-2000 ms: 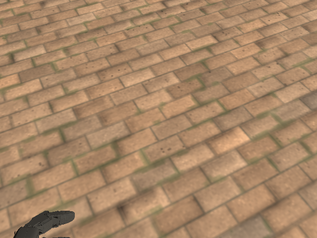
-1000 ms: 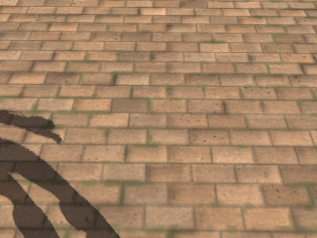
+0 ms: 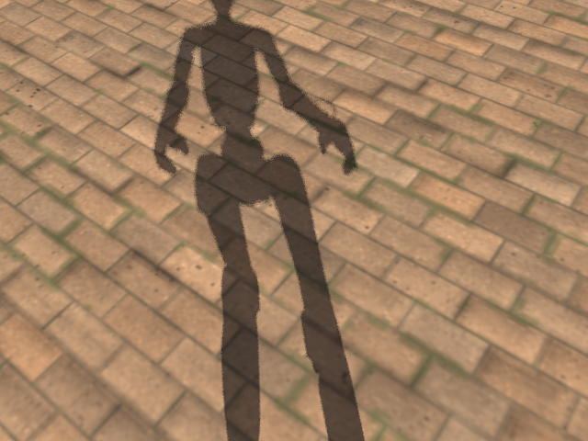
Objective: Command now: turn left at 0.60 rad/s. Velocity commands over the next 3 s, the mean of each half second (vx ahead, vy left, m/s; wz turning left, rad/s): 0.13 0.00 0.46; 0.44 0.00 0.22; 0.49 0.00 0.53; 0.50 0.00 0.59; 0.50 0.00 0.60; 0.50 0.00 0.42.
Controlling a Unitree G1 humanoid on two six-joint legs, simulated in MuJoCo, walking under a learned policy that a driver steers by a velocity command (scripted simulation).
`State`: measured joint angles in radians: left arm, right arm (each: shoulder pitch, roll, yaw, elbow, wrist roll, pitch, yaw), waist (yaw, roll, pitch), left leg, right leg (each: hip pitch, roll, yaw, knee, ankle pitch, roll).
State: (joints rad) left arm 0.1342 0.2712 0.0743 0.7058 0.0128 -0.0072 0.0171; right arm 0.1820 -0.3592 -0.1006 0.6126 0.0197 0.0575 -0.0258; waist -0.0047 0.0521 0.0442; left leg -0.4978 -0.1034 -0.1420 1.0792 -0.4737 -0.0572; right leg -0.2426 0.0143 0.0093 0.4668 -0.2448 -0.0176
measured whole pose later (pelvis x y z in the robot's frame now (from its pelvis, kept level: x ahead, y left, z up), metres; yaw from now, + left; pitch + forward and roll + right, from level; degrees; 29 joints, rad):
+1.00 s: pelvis +0.30 +0.08 +0.00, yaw +19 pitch +1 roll -2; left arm 0.20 0.26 0.05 0.78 0.01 -0.10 -0.02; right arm 0.34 -0.30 -0.06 0.76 0.04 -0.03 -0.01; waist -0.01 0.04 0.05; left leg -0.48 0.07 -0.07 1.16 -0.33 0.02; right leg -0.24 0.02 -0.12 0.41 -0.18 -0.04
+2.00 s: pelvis +0.81 +0.36 +0.00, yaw +53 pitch +0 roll -1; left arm 0.23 0.27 0.06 0.76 0.01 -0.09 -0.01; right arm 0.30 -0.32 -0.07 0.67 0.03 -0.01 -0.01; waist 0.01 0.05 0.03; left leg -0.51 0.03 -0.08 1.19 -0.34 0.01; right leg -0.25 0.02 -0.07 0.43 -0.19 -0.03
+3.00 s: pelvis +1.04 +0.87 +0.00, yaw +83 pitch +1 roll -1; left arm 0.25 0.27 0.05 0.76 0.01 -0.09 -0.03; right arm 0.29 -0.29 -0.05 0.72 0.01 -0.05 -0.01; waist 0.01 0.04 0.02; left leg -0.46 0.00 -0.07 1.15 -0.35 0.02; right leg -0.28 0.05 -0.02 0.44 -0.18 -0.05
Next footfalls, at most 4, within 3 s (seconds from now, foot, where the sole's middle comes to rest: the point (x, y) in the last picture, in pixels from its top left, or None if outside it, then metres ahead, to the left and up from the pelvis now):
0.30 left None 0.01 0.15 -0.78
0.82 right None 0.39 0.00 -0.78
1.34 left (178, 391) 0.59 0.34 -0.78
1.82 right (193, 267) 0.94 0.34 -0.78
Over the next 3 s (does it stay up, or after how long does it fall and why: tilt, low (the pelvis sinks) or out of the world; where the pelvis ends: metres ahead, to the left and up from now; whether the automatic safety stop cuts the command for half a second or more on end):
stays up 1.04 0.87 0.00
